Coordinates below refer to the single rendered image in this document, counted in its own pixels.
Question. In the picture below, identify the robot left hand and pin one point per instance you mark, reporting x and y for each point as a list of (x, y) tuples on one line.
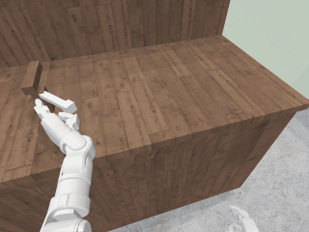
[(53, 124)]

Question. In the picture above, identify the tap lever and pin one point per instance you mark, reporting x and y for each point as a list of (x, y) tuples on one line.
[(67, 106)]

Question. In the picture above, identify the left robot forearm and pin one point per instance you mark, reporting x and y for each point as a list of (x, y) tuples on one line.
[(71, 200)]

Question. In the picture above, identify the counter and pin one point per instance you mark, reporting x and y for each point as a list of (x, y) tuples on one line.
[(177, 113)]

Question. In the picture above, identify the robot right hand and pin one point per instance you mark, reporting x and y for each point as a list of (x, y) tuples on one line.
[(247, 223)]

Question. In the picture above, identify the robot left upper arm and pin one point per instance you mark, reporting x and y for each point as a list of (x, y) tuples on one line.
[(70, 225)]

